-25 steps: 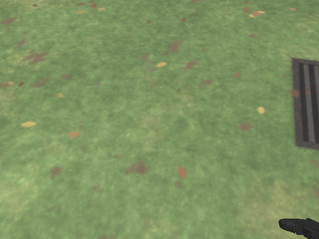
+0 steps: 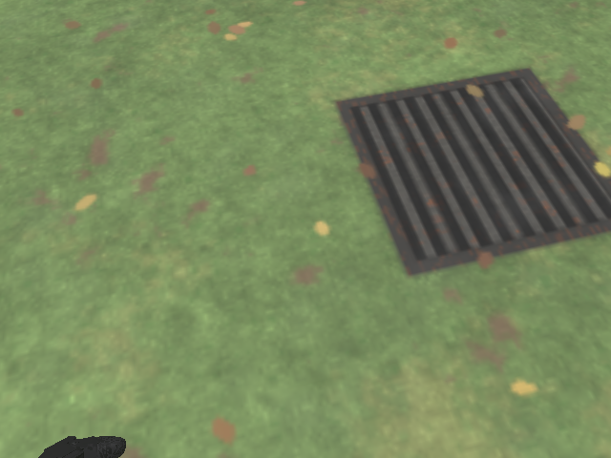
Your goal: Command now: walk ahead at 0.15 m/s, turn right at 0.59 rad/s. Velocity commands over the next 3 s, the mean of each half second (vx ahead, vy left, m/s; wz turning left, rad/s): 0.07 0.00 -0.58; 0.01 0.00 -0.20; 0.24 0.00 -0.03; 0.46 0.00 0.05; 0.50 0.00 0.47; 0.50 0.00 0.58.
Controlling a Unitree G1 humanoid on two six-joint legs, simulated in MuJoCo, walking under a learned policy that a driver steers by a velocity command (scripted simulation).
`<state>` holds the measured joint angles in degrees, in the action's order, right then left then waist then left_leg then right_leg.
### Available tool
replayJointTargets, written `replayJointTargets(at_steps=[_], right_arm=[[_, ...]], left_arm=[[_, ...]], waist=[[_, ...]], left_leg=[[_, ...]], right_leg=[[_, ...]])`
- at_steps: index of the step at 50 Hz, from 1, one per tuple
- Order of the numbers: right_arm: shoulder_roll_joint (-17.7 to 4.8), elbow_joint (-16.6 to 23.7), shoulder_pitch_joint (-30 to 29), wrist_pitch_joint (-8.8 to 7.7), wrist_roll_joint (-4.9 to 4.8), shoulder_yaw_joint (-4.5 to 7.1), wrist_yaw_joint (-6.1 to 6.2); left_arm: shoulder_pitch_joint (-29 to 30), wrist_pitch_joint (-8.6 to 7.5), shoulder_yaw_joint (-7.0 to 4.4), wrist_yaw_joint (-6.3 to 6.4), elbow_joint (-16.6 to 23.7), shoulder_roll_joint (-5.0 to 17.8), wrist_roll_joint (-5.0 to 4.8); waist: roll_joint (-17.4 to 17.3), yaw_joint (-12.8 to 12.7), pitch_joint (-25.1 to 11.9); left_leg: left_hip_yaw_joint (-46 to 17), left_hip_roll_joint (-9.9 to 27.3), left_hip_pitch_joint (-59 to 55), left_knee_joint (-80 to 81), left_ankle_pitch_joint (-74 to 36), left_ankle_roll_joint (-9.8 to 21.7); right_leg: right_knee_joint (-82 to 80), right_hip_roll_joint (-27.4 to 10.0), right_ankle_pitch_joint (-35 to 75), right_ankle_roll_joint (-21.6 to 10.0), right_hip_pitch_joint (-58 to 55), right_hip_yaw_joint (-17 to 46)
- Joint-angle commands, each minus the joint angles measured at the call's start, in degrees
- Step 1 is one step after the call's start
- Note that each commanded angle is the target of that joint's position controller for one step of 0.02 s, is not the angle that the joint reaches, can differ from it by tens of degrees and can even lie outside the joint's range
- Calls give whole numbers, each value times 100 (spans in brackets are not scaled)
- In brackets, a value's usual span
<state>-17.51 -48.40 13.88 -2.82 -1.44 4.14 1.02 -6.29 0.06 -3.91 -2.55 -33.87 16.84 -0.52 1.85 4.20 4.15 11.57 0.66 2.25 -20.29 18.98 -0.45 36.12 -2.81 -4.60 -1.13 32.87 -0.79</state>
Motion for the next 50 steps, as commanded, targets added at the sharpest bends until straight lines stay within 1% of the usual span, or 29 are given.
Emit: replayJointTargets(at_steps=[1,2,3,4,5,6,7,9,11,15,20,23,24,25,26,27,28,30,32,35,37,39,40,41,42,43,44,45,50], right_arm=[[-1064,440,-497,8,-140,268,51],[-873,424,-261,7,-60,206,30],[-317,574,158,2,340,20,-24],[-462,684,425,-16,315,-49,-103],[-923,634,-35,1,149,76,-138],[-889,764,-363,32,69,62,-119],[-778,697,-408,88,131,49,-54],[-797,701,-380,206,179,68,4],[-640,649,-251,240,191,31,29],[-499,710,-469,275,190,-20,54],[-530,848,-671,211,137,15,-21],[-540,754,-249,130,136,73,-97],[-778,741,-100,128,219,143,-89],[-1327,827,-298,180,352,249,-58],[-1220,872,-335,182,482,247,-67],[-962,1018,-633,155,435,166,-37],[-772,1051,-878,152,326,119,-16],[-553,1054,-931,158,166,35,4],[-443,1000,-814,203,182,-14,7],[-518,925,-678,258,190,2,7],[-726,840,-429,307,158,58,-7],[-720,791,-429,323,70,33,-21],[-643,708,-231,281,36,3,-32],[-553,680,-99,196,109,-44,-64],[-392,741,-3,81,290,-105,-139],[-203,720,-135,43,300,-156,-138],[-410,687,-475,53,316,-126,-125],[-410,675,-609,77,289,-113,-111],[-349,476,-428,186,237,-113,-32]], left_arm=[[-814,-25,-335,-31,283,754,31],[-1351,-26,-469,70,147,1053,43],[-1437,4,-543,225,235,1609,44],[-1139,-53,-475,192,550,1691,148],[-974,-76,-379,133,620,1244,98],[-731,-99,-315,139,571,1079,40],[-569,-83,-288,163,530,968,-17],[-259,-11,-271,228,579,968,51],[-182,9,-301,280,587,1015,119],[-206,84,-343,406,537,1079,53],[-237,185,-341,394,513,1033,49],[-151,250,-309,407,507,952,-36],[-372,254,-250,420,456,766,-41],[-680,237,-182,405,494,491,-6],[-456,151,-296,417,557,881,37],[-525,131,-396,415,425,1146,42],[-666,170,-411,420,250,1104,17],[-809,267,-328,456,80,782,47],[-651,274,-227,445,106,529,0],[-312,243,-69,413,189,242,26],[-238,225,-69,383,175,314,-17],[-556,209,-92,365,-38,360,-20],[-602,203,-93,366,-92,430,22],[-642,203,-111,403,-53,650,71],[-662,228,-179,457,-31,1042,124],[-450,211,-100,394,-138,687,155],[-325,169,-36,331,-81,399,175],[-378,133,-10,323,-159,334,220],[-475,15,38,343,-315,344,161]], waist=[[-607,-730,-867],[-167,-947,-1181],[1346,-594,-1648],[1554,-483,-2687],[534,-805,-2537],[319,-690,-1891],[-87,-540,-1465],[167,-296,-1144],[316,-240,-1193],[402,-351,-1288],[692,-485,-1113],[728,-252,-1108],[393,-283,-1128],[-1115,-641,-970],[-1814,-423,-747],[-1311,-492,-684],[-1008,-609,-615],[-900,-586,-565],[-981,-513,-572],[-1312,-317,-728],[-1472,-171,-749],[-1331,-350,-711],[-1173,-359,-682],[-799,-297,-862],[202,-71,-1084],[752,-73,-1104],[427,-269,-861],[334,-329,-765],[228,-291,-334]], left_leg=[[-304,1274,-6,-1244,-4720,590],[-154,893,504,-2402,-3987,301],[-123,313,2254,-4293,496,-95],[-1190,-451,3396,-5816,2357,-274],[-1738,-122,3601,-5940,1768,-218],[-1678,25,3707,-5675,1299,-160],[-1679,208,3632,-5233,987,-189],[-1616,218,2981,-4581,624,-242],[-1533,71,2669,-4015,497,-336],[-1640,-43,2422,-3103,77,-443],[-1689,-199,2078,-2141,32,-325],[-1525,-190,1288,-690,-604,-66],[-1909,387,776,-180,-840,165],[-3267,1626,465,191,-1355,819],[-4264,2232,985,519,-1659,1585],[-3952,2071,1091,424,-1735,1585],[-3365,1703,1106,277,-1822,1322],[-2821,1366,896,128,-2132,1154],[-2400,1127,782,122,-2286,1152],[-2163,1017,520,-7,-2328,1127],[-2306,1119,484,-82,-2439,1203],[-2296,1077,630,-269,-2573,1094],[-2279,1014,825,-289,-2498,889],[-2174,918,1185,-386,-2131,551],[-1694,479,1532,-756,-1419,226],[-1352,259,1109,-513,-701,-70],[-1307,211,997,-597,-841,-225],[-1274,191,968,-627,-953,-230],[-1306,215,926,-567,-1075,-173]], right_leg=[[-676,394,18,-379,-1416,-289],[-1092,447,1124,-615,-2431,-101],[-604,-995,4043,-1243,-3999,1745],[-1097,-2089,3180,-2497,-4749,4021],[-1381,-1746,2368,-2213,-4367,3477],[-1440,-1446,1832,-1874,-3759,2875],[-1530,-1153,1372,-1578,-3128,2500],[-1740,-818,1055,-1405,-2059,2165],[-1767,-667,1229,-1413,-1770,2016],[-1749,-517,271,-1318,-1621,2145],[-1706,-430,-744,-1131,-1596,2691],[-1330,-252,-679,-845,-1557,2767],[-881,29,-1159,-546,-1210,2469],[300,892,-2427,-150,-319,1383],[1625,1116,-3124,132,84,961],[2466,932,-2823,227,12,1207],[2795,924,-2511,314,-13,1174],[3207,896,-2147,510,30,1152],[2730,819,-2000,614,-190,910],[1045,439,-2062,674,-895,492],[171,417,-2048,642,-1340,240],[-1269,465,-946,477,-2013,95],[-1840,395,-333,323,-2438,245],[-1727,-19,422,138,-3052,711],[-1212,-602,1727,-161,-3407,1222],[-1211,-597,747,-463,-2641,1195],[-1319,-340,9,-380,-2415,1095],[-1372,-241,-323,-254,-2265,1035],[-1392,-109,-511,-115,-1871,955]])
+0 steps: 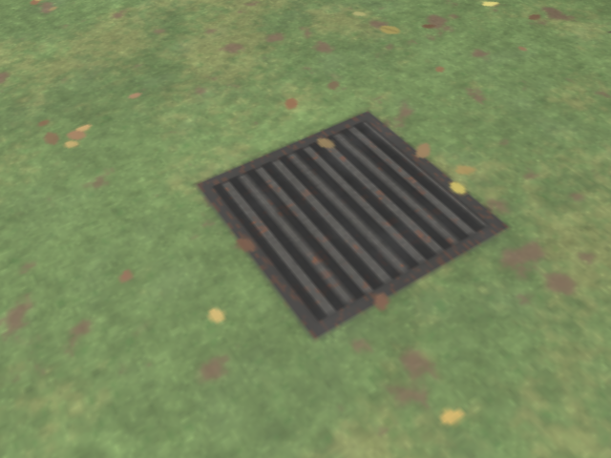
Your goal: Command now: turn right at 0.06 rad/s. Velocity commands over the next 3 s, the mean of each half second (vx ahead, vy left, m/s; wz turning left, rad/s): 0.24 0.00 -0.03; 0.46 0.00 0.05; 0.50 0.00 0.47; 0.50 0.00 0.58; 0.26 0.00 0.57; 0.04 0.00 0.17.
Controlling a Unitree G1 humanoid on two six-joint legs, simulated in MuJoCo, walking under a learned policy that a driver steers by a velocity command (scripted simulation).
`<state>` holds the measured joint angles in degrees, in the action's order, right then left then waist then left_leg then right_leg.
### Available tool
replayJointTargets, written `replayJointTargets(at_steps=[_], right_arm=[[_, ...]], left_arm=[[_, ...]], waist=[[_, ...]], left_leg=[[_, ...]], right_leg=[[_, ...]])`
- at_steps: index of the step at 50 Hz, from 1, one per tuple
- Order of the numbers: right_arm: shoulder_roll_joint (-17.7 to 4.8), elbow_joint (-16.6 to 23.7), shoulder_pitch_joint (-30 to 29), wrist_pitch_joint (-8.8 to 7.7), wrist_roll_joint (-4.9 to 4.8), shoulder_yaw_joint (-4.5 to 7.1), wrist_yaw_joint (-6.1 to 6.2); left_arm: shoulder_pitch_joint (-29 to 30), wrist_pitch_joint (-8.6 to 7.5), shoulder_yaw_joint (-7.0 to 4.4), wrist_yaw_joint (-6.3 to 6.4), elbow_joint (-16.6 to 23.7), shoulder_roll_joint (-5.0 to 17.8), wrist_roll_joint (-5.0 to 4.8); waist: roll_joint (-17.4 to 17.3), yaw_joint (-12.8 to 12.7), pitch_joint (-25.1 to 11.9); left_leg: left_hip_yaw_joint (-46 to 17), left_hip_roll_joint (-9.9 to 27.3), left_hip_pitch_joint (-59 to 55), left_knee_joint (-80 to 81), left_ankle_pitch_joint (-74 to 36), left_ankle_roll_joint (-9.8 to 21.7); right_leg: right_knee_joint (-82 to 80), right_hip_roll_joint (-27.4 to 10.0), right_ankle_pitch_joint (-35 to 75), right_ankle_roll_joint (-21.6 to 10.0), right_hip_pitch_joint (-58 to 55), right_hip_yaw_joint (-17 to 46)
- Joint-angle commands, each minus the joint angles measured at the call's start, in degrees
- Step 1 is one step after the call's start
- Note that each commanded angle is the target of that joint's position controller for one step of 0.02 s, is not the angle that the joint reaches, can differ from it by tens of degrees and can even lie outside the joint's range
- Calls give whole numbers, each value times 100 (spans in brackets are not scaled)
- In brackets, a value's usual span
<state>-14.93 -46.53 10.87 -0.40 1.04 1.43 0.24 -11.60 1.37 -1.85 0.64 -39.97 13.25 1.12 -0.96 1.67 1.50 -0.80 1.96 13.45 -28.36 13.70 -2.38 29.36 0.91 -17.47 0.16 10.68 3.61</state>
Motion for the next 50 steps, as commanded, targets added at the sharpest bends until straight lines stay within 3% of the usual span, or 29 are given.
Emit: replayJointTargets(at_steps=[1,3,5,8,11,13,14,15,16,17,18,19,22,25,28,32,35,37,38,39,40,41,42,43,44,45,46,48,50], right_arm=[[-599,238,-105,-54,-14,160,56],[-601,142,-74,-48,-20,169,76],[-561,26,-6,-37,-60,171,104],[-571,205,-329,-176,-174,201,91],[-593,252,-262,-409,-298,233,-44],[-534,-54,358,-516,-290,239,-137],[-584,-318,842,-524,-225,290,-150],[-756,-484,1386,-527,-180,346,-143],[-1449,-519,1896,-546,-170,492,-140],[-1392,-457,1852,-590,-103,446,-184],[-1089,-334,1425,-621,-119,348,-158],[-922,-241,1192,-622,-121,303,-132],[-668,-225,1158,-560,-91,184,-120],[-722,-300,1410,-495,-112,166,-80],[-839,-322,1456,-427,-106,168,0],[-915,-448,1737,-397,-160,183,41],[-969,-511,1747,-348,-210,234,50],[-1113,-484,1645,-307,-192,295,65],[-1164,-461,1559,-261,-170,315,72],[-1098,-405,1501,-223,-132,284,89],[-804,-228,1594,-234,11,174,110],[14,-241,2450,-353,-100,-38,27],[-757,-209,1772,-485,-282,138,-14],[-986,0,1133,-551,-428,223,-32],[-895,34,879,-577,-400,208,6],[-824,13,838,-546,-315,240,25],[-727,-40,1035,-467,-299,246,21],[-522,-88,1182,-311,-301,231,34],[-490,54,909,-216,-270,236,60]], left_arm=[[58,-121,-159,31,272,690,-5],[52,-133,-148,41,218,680,-7],[-117,-105,-188,72,117,794,-41],[-482,-109,-314,93,24,1235,-128],[-422,-256,-287,102,-39,1087,-208],[62,-252,-271,72,47,1039,-294],[150,-250,-250,64,62,937,-257],[240,-279,-166,53,115,634,-185],[296,-356,-89,69,366,318,-158],[303,-453,-204,102,436,726,-285],[148,-529,-257,70,347,879,-378],[69,-585,-255,22,227,862,-360],[245,-641,-286,-84,154,756,-218],[503,-597,-231,-161,227,535,-188],[1089,-622,-136,-204,423,363,-211],[1717,-680,-92,-316,609,386,-264],[1877,-730,-115,-393,700,528,-272],[1482,-733,-211,-384,611,765,-245],[817,-716,-316,-343,427,961,-241],[-188,-683,-435,-269,125,1191,-245],[-1250,-626,-527,-177,-101,1610,-170],[-1298,-650,-509,-258,-216,1737,-141],[-1048,-656,-371,-244,-208,1125,-194],[-574,-664,-308,-214,-182,944,-196],[-208,-691,-284,-215,-168,881,-161],[19,-731,-259,-230,-176,744,-99],[130,-780,-242,-233,-223,656,-29],[155,-874,-252,-246,-369,612,-58],[126,-929,-285,-224,-516,741,-53]], waist=[[468,-38,-48],[385,-38,-19],[475,-122,-73],[1142,-393,539],[1230,-274,659],[930,136,378],[749,325,142],[232,495,-58],[-1404,546,-195],[-1387,519,-15],[-848,284,385],[-624,198,476],[-479,155,341],[-405,208,247],[-371,318,388],[-392,441,664],[-420,276,669],[-577,-54,230],[-644,-442,-252],[-596,-921,-895],[280,-1160,-1824],[1820,-561,-2650],[1159,-806,-1912],[825,-715,-954],[230,-516,-543],[187,-327,-313],[402,-132,-330],[458,-10,-208],[421,2,80]], left_leg=[[-67,85,-208,248,-546,7],[-70,90,-233,270,-549,-17],[250,-168,-78,-55,354,-12],[392,-300,1093,-1271,1186,167],[28,83,1557,-1424,1579,575],[299,-81,102,-147,514,715],[377,-267,-841,75,-106,621],[-307,161,-1567,368,132,672],[-2607,1429,-2180,1387,1319,1300],[-4057,2090,-2011,1935,2008,1894],[-3676,2029,-1861,1910,2218,1848],[-3062,1741,-1811,1905,2000,1640],[-1752,1194,-1753,2001,194,1238],[-1041,1003,-1731,2034,-1319,1278],[-572,841,-1337,2176,-1625,1233],[-415,981,-1200,2306,-1475,1278],[-386,1241,-1734,2006,-2167,1202],[-298,1279,-2043,1328,-4002,1082],[-164,1172,-2020,514,-5023,995],[-15,933,-1429,-672,-5084,823],[126,535,18,-2589,-2814,677],[-394,-576,1930,-4326,1834,413],[-843,-273,2559,-4821,1802,503],[-662,-2,2805,-4756,1236,571],[-551,280,2546,-4496,708,554],[-547,451,2310,-4211,392,511],[-620,602,1941,-4084,188,486],[-601,669,1763,-3894,113,396],[-663,694,2104,-3595,-194,301]], right_leg=[[-724,-472,729,-243,370,516],[-732,-448,666,-242,395,509],[-941,-417,-883,-373,366,605],[-1801,-1299,-2968,-1070,492,2035],[-1845,-1672,-2247,-1290,157,2357],[-1552,-1246,-1481,-1006,648,1582],[-1127,-931,-1114,-835,1029,1163],[-95,-529,-714,-571,1510,613],[1821,227,-934,-101,2595,-264],[2964,203,-1668,-82,3267,152],[3461,-165,-1195,-199,3644,379],[3517,-359,-628,-296,3732,279],[3037,-650,478,-313,3501,18],[2451,-603,982,-92,3442,-282],[1315,-502,1670,55,3055,-445],[383,-331,2213,15,2589,-549],[42,-284,1922,-237,2535,-466],[11,-43,1541,-454,1825,-605],[-21,138,1468,-621,937,-742],[1,67,1586,-813,-540,-669],[243,-1197,1334,-1173,-2459,835],[-735,-2371,-458,-2071,-3832,3803],[-1316,-2130,-1140,-1772,-3236,3858],[-1445,-1995,-758,-1518,-2324,2834],[-1601,-1811,101,-1401,-1459,2145],[-1750,-1590,696,-1328,-875,1579],[-1923,-1455,929,-1273,-519,1183],[-2211,-1379,1192,-1315,-81,679],[-2413,-1386,1416,-1315,146,265]])
Over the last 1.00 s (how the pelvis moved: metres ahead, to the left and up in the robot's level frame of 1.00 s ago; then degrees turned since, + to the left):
0.09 0.01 0.00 -21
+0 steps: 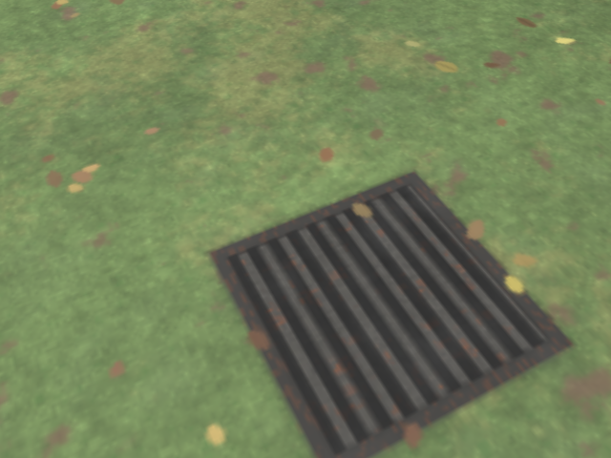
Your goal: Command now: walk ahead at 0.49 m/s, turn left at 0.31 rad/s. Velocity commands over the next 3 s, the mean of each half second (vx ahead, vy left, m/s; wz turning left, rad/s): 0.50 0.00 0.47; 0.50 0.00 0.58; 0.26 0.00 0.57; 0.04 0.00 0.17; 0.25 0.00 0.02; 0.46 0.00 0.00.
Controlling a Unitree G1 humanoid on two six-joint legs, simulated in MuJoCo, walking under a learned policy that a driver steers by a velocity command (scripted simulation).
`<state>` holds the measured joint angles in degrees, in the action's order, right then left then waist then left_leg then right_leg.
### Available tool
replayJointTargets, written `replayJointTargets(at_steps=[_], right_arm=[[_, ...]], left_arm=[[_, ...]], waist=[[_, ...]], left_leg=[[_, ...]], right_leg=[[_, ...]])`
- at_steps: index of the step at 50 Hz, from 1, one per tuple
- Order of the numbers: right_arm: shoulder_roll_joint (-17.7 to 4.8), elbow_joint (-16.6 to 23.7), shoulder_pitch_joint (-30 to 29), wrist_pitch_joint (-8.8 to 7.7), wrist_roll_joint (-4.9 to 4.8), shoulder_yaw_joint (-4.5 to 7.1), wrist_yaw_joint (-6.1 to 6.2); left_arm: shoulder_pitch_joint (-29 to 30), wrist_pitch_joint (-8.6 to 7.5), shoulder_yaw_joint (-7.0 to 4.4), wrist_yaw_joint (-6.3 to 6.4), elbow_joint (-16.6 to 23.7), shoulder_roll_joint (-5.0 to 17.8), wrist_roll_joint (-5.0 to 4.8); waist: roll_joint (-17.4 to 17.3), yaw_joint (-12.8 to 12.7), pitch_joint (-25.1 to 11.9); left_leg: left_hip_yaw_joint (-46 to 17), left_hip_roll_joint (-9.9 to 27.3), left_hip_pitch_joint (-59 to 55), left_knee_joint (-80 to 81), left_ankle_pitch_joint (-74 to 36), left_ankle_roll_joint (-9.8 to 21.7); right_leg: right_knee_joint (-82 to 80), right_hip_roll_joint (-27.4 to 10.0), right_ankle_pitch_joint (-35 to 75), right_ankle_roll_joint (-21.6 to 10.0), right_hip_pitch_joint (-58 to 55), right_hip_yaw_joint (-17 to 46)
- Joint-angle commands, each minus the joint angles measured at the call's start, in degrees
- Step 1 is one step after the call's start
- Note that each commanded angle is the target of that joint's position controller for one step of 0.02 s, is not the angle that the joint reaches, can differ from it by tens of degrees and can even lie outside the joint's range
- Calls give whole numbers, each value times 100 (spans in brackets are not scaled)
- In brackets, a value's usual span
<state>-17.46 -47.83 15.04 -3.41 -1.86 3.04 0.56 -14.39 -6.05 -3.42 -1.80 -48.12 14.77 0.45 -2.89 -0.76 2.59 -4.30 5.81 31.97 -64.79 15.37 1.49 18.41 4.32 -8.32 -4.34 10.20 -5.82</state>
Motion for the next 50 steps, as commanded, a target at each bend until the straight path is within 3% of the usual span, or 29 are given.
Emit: replayJointTargets(at_steps=[1,6,9,11,14,15,16,17,18,19,20,21,22,23,25,27,32,34,37,39,40,41,42,43,44,45,46,48,50], right_arm=[[-248,269,304,92,38,80,35],[-128,580,-585,-29,83,11,-127],[-37,894,-1178,-44,71,-52,-242],[-69,1121,-1427,-38,66,-52,-329],[-291,1312,-1224,-3,57,55,-427],[-461,1260,-775,24,56,153,-428],[-724,1089,53,39,41,314,-387],[-1157,885,1031,96,34,516,-273],[-1756,897,980,87,4,622,-224],[-1252,1066,1151,23,67,473,-223],[-969,1045,947,-29,144,385,-221],[-854,1097,577,-61,127,355,-215],[-702,1182,191,-66,126,310,-212],[-580,1280,-23,-76,193,259,-193],[-603,1334,-120,-81,157,263,-164],[-749,1296,-6,-85,119,305,-89],[-905,1147,389,11,82,360,34],[-916,1058,576,32,55,372,32],[-822,1004,641,79,33,362,64],[-786,1033,518,124,53,363,76],[-626,1076,462,130,71,305,68],[-297,1181,448,117,138,175,44],[105,1327,1251,63,29,50,36],[-420,1241,1381,47,-71,110,59],[-822,1235,783,79,-54,218,64],[-862,1310,372,111,27,243,73],[-790,1387,128,114,94,253,58],[-563,1434,156,157,33,242,-11],[-338,1509,96,213,17,189,-39]], left_arm=[[354,-193,-144,44,236,651,29],[178,-136,-147,153,88,860,9],[-239,-20,-172,189,-96,996,-48],[-408,108,-193,202,-179,1052,-92],[-266,280,-249,265,-119,1259,-118],[-200,336,-269,299,-76,1329,-111],[-97,383,-261,337,-27,1333,-117],[-130,352,-191,367,84,1203,-62],[-779,177,102,228,354,285,108],[-257,-80,43,123,396,741,-64],[349,-216,-39,63,608,1027,-280],[500,-283,4,80,683,938,-252],[522,-283,-19,122,635,927,-123],[399,-219,-58,130,616,977,-62],[238,-76,-68,130,633,889,10],[436,15,-22,156,722,726,63],[1511,-5,82,118,1027,513,5],[1743,-39,55,89,1132,602,-57],[1738,-114,-46,44,1177,843,-82],[1330,-176,-132,46,1084,964,-93],[810,-205,-219,77,958,1092,-57],[6,-224,-306,122,885,1363,39],[-601,-146,-423,134,731,1843,107],[-630,-107,-364,88,681,1462,-64],[-357,-71,-248,110,788,1018,-80],[-72,-24,-190,124,818,872,-31],[111,4,-144,129,783,749,2],[212,-14,-107,151,703,643,34],[162,-60,-145,148,592,722,-22]], waist=[[569,203,67],[413,-119,192],[311,-384,321],[334,-427,348],[618,-123,-20],[741,155,-338],[697,631,-780],[238,1066,-1342],[-1298,378,-1876],[-673,757,-2570],[-392,843,-1754],[149,593,-1203],[420,343,-816],[281,137,-716],[235,-34,-587],[207,-28,-415],[-109,395,-244],[-194,483,-237],[-326,399,-264],[-505,147,-336],[-475,-121,-629],[-23,-474,-1382],[1717,-188,-2126],[1804,-249,-2004],[1163,-418,-1229],[789,-376,-765],[713,-285,-420],[937,-90,-252],[913,-55,-184]], left_leg=[[-372,302,475,300,-640,-127],[106,116,423,2113,-2192,-122],[312,59,729,2693,-2184,-24],[443,-9,1003,2900,-1769,86],[879,-422,393,2968,-867,369],[1025,-654,-228,2927,-594,504],[1060,-897,-1383,3197,-750,699],[195,-503,-3167,3399,-846,1008],[-3028,1012,-5309,3768,14,2114],[-4452,1372,-5758,4617,498,2341],[-3572,1192,-5264,4752,95,1987],[-2854,955,-4401,4757,-507,1800],[-2301,732,-3590,4828,-1224,1671],[-1987,584,-3063,4942,-1752,1632],[-1696,431,-2514,5136,-2189,1656],[-1341,288,-2072,5235,-2429,1636],[-940,-170,-1608,5111,-1521,1127],[-1206,-61,-1750,4980,-1203,1053],[-1745,163,-2326,4498,-956,956],[-1959,180,-2446,4097,-1174,851],[-1821,-76,-2327,3552,-1433,690],[-1418,-408,-1743,2120,-932,477],[-625,-1261,312,173,1571,31],[-651,-851,1251,-786,1859,-56],[-634,-605,1474,-1062,1307,-99],[-416,-404,1330,-980,866,-125],[-391,-252,1188,-725,575,-133],[-297,-28,771,-381,298,-108],[-178,48,797,-95,201,-139]], right_leg=[[-1362,-1717,627,-857,159,1038],[-1403,-1487,1188,-597,-147,90],[-1224,-1720,1424,-564,-901,-78],[-920,-1900,1849,-507,-1499,-155],[20,-1999,4151,-310,-1918,-385],[738,-1963,5000,-240,-1891,-466],[1861,-1802,5140,-94,-1503,-598],[3511,-1566,3777,131,-234,-609],[5612,-340,-1773,503,2530,-253],[6311,-157,-2501,423,3250,1090],[6211,-477,-1974,270,3682,1231],[5712,-727,-1490,211,3549,1183],[5174,-902,-1254,257,3222,1135],[4918,-1023,-1091,309,2798,1174],[4465,-1043,-951,514,2517,1086],[3851,-988,-594,733,2495,949],[1687,-556,1302,855,1895,814],[1361,-464,1436,809,1748,905],[973,-451,961,636,1676,1111],[796,-429,526,436,1172,1026],[615,-503,537,268,368,990],[737,-1336,235,-86,-1030,1734],[374,-2672,-760,-1048,-3035,4269],[-28,-2949,-2237,-1178,-3073,5354],[-159,-2662,-2352,-889,-2405,4469],[-191,-2400,-1623,-673,-1691,3580],[-311,-2157,-912,-607,-1101,2988],[-585,-1864,-225,-517,-533,2179],[-798,-1870,210,-624,-397,1724]])
Over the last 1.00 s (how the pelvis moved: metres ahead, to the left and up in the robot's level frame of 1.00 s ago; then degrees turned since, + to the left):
0.37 -0.02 0.01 3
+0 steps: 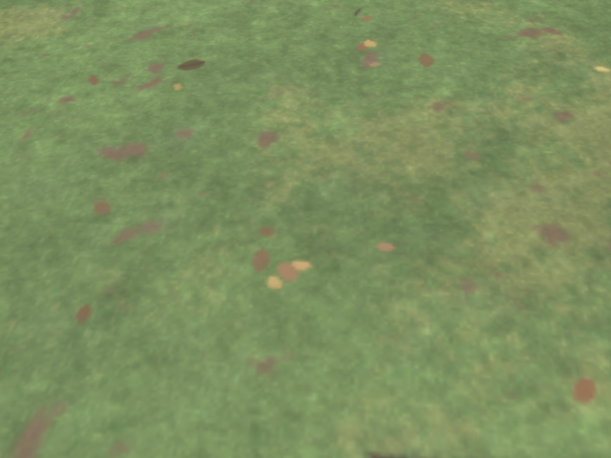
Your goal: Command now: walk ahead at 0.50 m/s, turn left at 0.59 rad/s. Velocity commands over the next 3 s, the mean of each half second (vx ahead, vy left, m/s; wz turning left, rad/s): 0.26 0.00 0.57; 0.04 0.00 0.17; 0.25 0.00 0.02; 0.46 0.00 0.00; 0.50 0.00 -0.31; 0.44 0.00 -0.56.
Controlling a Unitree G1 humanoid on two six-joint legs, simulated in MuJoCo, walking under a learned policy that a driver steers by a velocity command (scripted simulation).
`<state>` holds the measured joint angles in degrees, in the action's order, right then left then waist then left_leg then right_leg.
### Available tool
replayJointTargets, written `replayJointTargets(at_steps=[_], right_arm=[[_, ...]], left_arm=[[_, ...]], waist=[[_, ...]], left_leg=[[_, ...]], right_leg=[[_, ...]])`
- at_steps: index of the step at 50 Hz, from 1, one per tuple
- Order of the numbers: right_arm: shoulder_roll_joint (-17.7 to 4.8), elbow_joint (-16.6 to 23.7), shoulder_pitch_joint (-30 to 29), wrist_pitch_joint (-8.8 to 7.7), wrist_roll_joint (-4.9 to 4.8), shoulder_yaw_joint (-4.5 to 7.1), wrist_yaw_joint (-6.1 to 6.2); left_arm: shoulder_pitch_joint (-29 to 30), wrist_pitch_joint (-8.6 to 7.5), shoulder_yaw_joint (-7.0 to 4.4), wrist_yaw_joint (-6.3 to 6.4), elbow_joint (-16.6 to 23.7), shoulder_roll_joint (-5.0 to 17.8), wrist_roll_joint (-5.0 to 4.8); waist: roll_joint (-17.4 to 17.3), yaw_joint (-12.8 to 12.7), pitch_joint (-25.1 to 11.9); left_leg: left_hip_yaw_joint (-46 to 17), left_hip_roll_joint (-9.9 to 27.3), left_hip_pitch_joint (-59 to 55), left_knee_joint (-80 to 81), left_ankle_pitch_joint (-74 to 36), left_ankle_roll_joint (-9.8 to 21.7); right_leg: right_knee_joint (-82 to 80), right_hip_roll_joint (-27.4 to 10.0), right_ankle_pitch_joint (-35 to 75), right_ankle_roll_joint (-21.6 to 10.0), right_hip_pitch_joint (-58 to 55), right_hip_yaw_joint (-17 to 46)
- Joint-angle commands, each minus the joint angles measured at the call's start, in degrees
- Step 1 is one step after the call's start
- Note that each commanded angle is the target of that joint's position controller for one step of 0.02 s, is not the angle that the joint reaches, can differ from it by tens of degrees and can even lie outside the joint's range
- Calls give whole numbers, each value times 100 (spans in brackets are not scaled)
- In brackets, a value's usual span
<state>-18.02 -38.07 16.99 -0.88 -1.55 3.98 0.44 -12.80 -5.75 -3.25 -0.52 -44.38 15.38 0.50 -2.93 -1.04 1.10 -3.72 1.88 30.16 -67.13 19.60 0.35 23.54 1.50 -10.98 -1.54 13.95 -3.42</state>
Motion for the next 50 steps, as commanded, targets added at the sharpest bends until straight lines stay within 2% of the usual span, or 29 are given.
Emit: replayJointTargets(at_steps=[1,4,7,10,12,13,14,15,16,17,18,19,20,21,22,23,26,29,31,33,35,36,37,38,39,40,42,44,50], right_arm=[[-232,595,-207,-26,5,76,-31],[-189,694,-491,-36,37,44,-72],[-75,782,-929,-105,85,1,-178],[-112,913,-1227,-89,61,37,-319],[-337,952,-1060,-57,100,147,-374],[-492,892,-731,-42,121,230,-381],[-710,721,-80,-40,129,361,-349],[-1016,607,480,-19,130,489,-228],[-1573,730,313,35,150,514,-85],[-1475,1034,203,-49,271,424,-150],[-1107,1080,-26,-70,223,356,-204],[-944,1017,-295,-76,124,301,-198],[-831,1001,-470,-56,81,270,-168],[-761,1002,-661,-30,99,236,-129],[-746,1010,-779,-12,179,216,-110],[-737,984,-846,-20,233,212,-95],[-780,831,-796,-14,235,217,-16],[-727,765,-901,70,226,185,37],[-657,690,-890,105,253,149,24],[-567,599,-857,121,256,100,-9],[-377,511,-896,141,222,6,-24],[-198,384,-617,123,236,-60,-27],[-64,325,-371,92,307,-99,-23],[-40,342,-65,67,271,-74,-31],[-264,323,-365,68,328,-41,-4],[-320,348,-675,88,320,0,7],[-257,307,-771,194,342,-2,38],[-232,214,-672,205,295,-3,29],[-104,-6,-636,106,259,3,59]], left_arm=[[-19,-104,-192,21,166,751,-32],[44,-75,-240,38,73,924,-24],[135,40,-243,108,5,1038,-48],[-70,147,-271,149,-111,1197,-146],[-2,209,-327,183,-92,1351,-246],[57,242,-357,206,-66,1408,-296],[130,274,-341,220,-23,1336,-317],[-53,260,-265,200,18,1130,-208],[-593,235,-49,117,185,395,228],[-853,186,-12,36,206,773,86],[-234,207,-128,11,255,1192,-90],[89,240,-106,41,387,1129,-117],[170,291,-92,113,331,1037,-41],[119,361,-105,154,324,1072,-23],[7,430,-113,156,271,1069,-34],[-103,470,-92,168,220,970,-27],[-64,536,-16,235,198,726,3],[157,619,9,242,247,666,-32],[339,639,4,232,310,666,-42],[415,609,2,202,352,646,-34],[207,541,15,135,295,507,-3],[177,510,21,107,306,542,78],[134,489,-32,114,378,918,176],[481,498,-53,116,316,1052,191],[747,476,30,96,414,684,164],[726,442,61,80,379,563,142],[580,377,61,69,310,637,89],[418,357,88,92,262,585,71],[199,358,104,137,189,533,20]], waist=[[847,-26,5],[711,-36,85],[711,-146,133],[788,-230,19],[885,-37,-158],[903,170,-330],[740,537,-633],[248,797,-961],[-1437,144,-1408],[-1207,280,-2785],[-353,525,-2436],[-102,387,-1683],[252,242,-1254],[193,64,-1042],[73,-61,-971],[-22,-121,-981],[-130,-81,-1117],[-319,26,-1056],[-444,125,-860],[-512,177,-702],[-448,-12,-627],[-281,-1,-592],[392,179,-574],[1442,624,-452],[1366,449,-348],[1244,343,-277],[1158,235,-161],[867,195,-3],[318,54,-274]], left_leg=[[-219,468,1075,331,-343,-53],[-130,483,1173,1108,-1047,-115],[335,277,550,2309,-1954,-94],[549,108,189,2968,-2069,33],[677,-102,-174,3212,-1582,243],[759,-263,-579,3379,-1418,379],[806,-461,-1407,3809,-1786,559],[357,-262,-2609,4101,-3047,816],[-1657,1248,-4199,3390,-6181,1540],[-3710,2155,-4801,4015,-5034,2550],[-3062,1757,-4405,4277,-4210,2260],[-2446,1431,-3684,4380,-3672,1945],[-2138,1184,-2997,4498,-3343,1717],[-1898,1077,-2371,4610,-3325,1637],[-1726,986,-1881,4708,-3394,1592],[-1562,921,-1613,4726,-3632,1591],[-1238,796,-1372,4704,-3715,1551],[-1194,660,-1120,4838,-2171,1389],[-1316,644,-994,4918,-1183,1324],[-1467,667,-1015,4841,-680,1262],[-1431,539,-902,4581,-450,1022],[-1326,338,-795,4434,-266,727],[-928,-77,-616,3774,160,366],[-239,-495,-853,3638,326,111],[-231,-319,-1392,3717,-98,-23],[-251,-316,-1615,3816,-504,-19],[-364,-256,-1805,3898,-784,26],[-455,-198,-1700,4014,-776,128],[-514,-138,-1732,4009,-1489,85]], right_leg=[[-1389,-1631,706,-961,-771,1318],[-1414,-1624,1698,-968,-887,686],[-1141,-1350,2965,-729,-759,-177],[-796,-1444,3288,-590,-1134,-396],[-236,-1543,4052,-487,-1401,-447],[298,-1533,4462,-415,-1438,-494],[1220,-1365,4344,-265,-1257,-626],[2595,-1031,3052,34,-397,-700],[4625,-230,-2549,400,1567,-656],[5892,194,-3116,472,2254,677],[5880,-121,-2452,402,2470,998],[5481,-269,-1954,378,2629,893],[5092,-441,-1660,410,2527,899],[4755,-536,-1495,429,2196,908],[4560,-522,-1419,445,1807,832],[4307,-477,-1372,490,1577,735],[3502,-419,-1131,617,1261,645],[2821,-426,-689,622,937,639],[2412,-410,-629,582,785,630],[1902,-381,-699,505,611,596],[738,-293,-141,325,-50,428],[188,-445,295,192,-423,590],[-137,-1235,936,-93,-610,1395],[-277,-1659,718,-620,20,1839],[-503,-1507,-125,-648,552,1841],[-449,-1167,-721,-375,610,1566],[-423,-920,-1089,-120,710,1285],[-318,-749,-1073,-31,643,1059],[92,-606,-122,-77,113,853]])
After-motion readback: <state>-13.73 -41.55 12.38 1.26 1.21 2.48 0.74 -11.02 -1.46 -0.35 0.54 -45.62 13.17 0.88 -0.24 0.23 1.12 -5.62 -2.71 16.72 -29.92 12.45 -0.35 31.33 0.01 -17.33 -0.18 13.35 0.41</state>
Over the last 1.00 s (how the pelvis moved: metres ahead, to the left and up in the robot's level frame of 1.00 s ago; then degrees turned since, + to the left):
0.58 0.11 0.00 33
